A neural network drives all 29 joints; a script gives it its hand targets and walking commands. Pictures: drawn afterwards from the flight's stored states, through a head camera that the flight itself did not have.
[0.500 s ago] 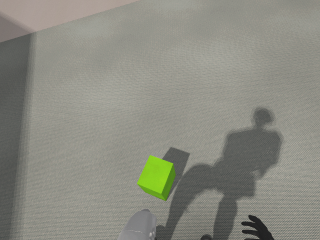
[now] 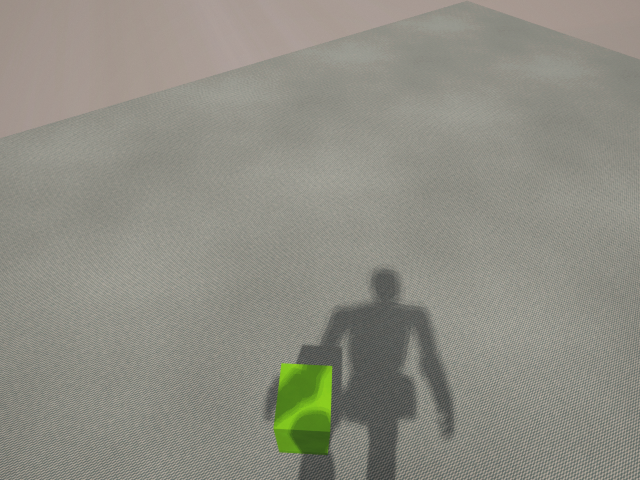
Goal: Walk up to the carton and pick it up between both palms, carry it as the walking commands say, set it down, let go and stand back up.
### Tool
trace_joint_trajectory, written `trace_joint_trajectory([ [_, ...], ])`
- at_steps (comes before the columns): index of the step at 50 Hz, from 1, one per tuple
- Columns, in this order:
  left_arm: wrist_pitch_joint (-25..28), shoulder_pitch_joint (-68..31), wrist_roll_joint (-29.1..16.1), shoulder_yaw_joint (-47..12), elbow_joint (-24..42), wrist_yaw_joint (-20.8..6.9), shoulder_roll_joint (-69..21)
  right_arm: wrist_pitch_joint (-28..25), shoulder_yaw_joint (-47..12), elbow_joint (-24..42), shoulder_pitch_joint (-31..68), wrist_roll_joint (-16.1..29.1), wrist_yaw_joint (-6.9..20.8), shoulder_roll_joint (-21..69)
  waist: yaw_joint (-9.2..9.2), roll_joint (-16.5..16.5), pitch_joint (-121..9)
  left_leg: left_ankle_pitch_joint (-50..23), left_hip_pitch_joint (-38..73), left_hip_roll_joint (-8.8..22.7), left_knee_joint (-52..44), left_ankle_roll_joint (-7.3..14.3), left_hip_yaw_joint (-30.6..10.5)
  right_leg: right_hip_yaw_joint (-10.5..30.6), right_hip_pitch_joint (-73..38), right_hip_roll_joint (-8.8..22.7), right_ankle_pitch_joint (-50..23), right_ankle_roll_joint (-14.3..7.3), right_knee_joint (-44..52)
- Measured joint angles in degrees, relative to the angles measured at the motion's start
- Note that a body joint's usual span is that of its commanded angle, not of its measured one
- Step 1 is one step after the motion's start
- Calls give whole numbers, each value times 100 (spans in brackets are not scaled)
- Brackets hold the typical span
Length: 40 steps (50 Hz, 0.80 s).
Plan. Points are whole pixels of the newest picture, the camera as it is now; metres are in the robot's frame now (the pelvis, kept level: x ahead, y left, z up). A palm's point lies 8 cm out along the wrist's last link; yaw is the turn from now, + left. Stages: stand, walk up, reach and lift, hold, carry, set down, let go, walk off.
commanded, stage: walk up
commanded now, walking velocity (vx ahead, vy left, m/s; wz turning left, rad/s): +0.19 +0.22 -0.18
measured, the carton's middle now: (305, 410) +0.44 +0.04 -0.66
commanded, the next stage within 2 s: none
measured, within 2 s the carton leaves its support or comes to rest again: neither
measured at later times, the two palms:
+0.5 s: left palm out of the picture +0.06 +0.37 -0.19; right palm out of the picture +0.13 -0.11 -0.15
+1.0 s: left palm out of the picture +0.17 +0.28 -0.12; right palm out of the picture +0.05 -0.23 -0.16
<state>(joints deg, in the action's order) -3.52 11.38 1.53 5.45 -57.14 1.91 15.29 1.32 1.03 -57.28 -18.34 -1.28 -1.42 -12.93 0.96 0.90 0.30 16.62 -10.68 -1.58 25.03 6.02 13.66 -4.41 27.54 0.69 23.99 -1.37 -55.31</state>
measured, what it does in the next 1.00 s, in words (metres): steps on the spot: right foot, then left foot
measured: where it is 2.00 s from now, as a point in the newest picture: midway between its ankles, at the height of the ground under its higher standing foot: outside the picture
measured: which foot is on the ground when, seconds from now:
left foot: down 0.00-0.20, up 0.22-0.40, down 0.42-0.92, up 0.94-1.00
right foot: up 0.00-0.16, down 0.18-0.44, up 0.46-0.90, down 0.92-1.00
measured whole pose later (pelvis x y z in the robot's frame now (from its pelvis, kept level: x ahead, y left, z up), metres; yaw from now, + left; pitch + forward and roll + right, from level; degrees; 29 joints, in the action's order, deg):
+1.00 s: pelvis +0.07 +0.04 +0.00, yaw -5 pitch +0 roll +2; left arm -3.2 8.4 1.0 2.9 -56.0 -1.5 11.8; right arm 4.6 4.3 -57.9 -14.8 -1.0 -2.2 -16.0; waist 2.6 -3.0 3.5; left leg 24.0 -27.2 8.1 44.4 -2.4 2.3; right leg -4.9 18.4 2.8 14.9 -1.7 -33.5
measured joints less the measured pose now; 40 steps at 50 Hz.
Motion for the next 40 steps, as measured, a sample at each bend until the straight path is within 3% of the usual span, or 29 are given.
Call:
trace_joint_trajectory([
  [4, 24, -258, -53, -134, 88, -79, -288, -52, -56, -293, -373, 89, -31, 44, 120, -246, -9, 62, -2, -156, -70, 179, 150, -125, -679, -34, 297, -58, 1171],
  [8, 118, -257, -82, -264, 106, -134, -575, -22, -42, -581, -690, 155, -81, 86, 86, -513, -155, 135, 58, -240, -254, 247, 356, -159, -1396, -29, 272, -213, 2159],
  [9, 171, -206, -80, -279, 105, -121, -612, -8, -30, -637, -761, 186, -87, 117, 53, -541, -204, 187, 44, -247, -227, 140, 394, -219, -1664, -1, 123, -278, 2597],
  [11, 280, -98, -37, -245, 72, -33, -658, -12, -44, -741, -820, 231, -59, 229, -110, -548, -198, 439, -262, -138, 662, -577, 240, -284, -1988, 39, -526, -52, 3173],
  [12, 306, 15, 0, -194, 62, 32, -625, -20, -52, -747, -791, 214, -29, 319, -168, -416, -178, 827, -575, -104, 1551, -804, 51, -258, -2077, 110, -533, 70, 3210],
  [14, 371, 304, 32, -126, -56, 118, -517, -56, -70, -635, -652, 162, 32, 441, -179, -98, -144, 1283, -1141, 33, 2874, -972, -367, -209, -2310, 280, -438, 261, 3302],
  [16, 433, 550, -15, -143, -322, 137, -441, -116, -61, -414, -467, 81, 132, 469, -91, 140, -114, 1148, -1451, 334, 2952, -976, -742, -238, -2597, 420, -371, 408, 3441],
  [19, 447, 710, -75, -197, -743, 81, -447, -193, -3, -67, -203, -87, 280, 376, 79, 244, 27, 404, -1542, 782, 1832, -898, -1011, -456, -2933, 589, -56, 612, 3238],
  [21, 468, 778, -85, -203, -921, 9, -517, -248, 69, 42, -106, -133, 289, 236, 51, 151, 112, -273, -1466, 935, 1318, -864, -936, -550, -2992, 708, 376, 687, 2721],
  [22, 472, 821, -73, -206, -982, -27, -533, -282, 108, 28, -26, -127, 266, 187, 21, 142, 136, -688, -1520, 906, 1500, -834, -876, -478, -2886, 812, 635, 609, 2301],
  [23, 449, 837, -76, -215, -1028, -60, -523, -321, 117, 10, 72, -115, 225, 173, -7, 137, 156, -407, -1536, 887, 1715, -854, -799, -283, -2664, 847, 760, 502, 1819],
  [26, 242, 607, -84, -191, -1024, -111, -297, -400, -9, 39, 375, -42, 80, 370, -28, 205, 391, -89, -1437, 819, 1723, -670, -630, 84, -1811, 581, 1057, 466, 353],
  [28, 139, 436, -67, -117, -885, -128, -138, -363, -78, 144, 463, 24, 6, 477, -66, 185, 532, -302, -1261, 898, 1381, -574, -545, 1, -1219, 300, 1044, 480, -427],
  [31, -15, 173, -62, -45, -706, -184, -4, -245, -60, 232, 461, 54, -112, 411, -8, 56, 651, -565, -980, 1062, 861, -630, -446, -141, -499, 24, 795, 432, -1095],
  [36, -75, -327, 30, -13, -292, -314, -15, -97, 86, 9, 117, 2, -225, 62, 144, -108, 511, -918, -722, 1081, 239, -686, -445, 66, -34, 174, -130, 337, -588],
  [40, -62, -532, -2, -102, -23, -416, -118, 28, 194, -166, 12, -12, -232, -135, 184, -195, 348, -1024, -713, 1192, 118, -794, -408, 172, -126, 299, -230, 401, 339],
])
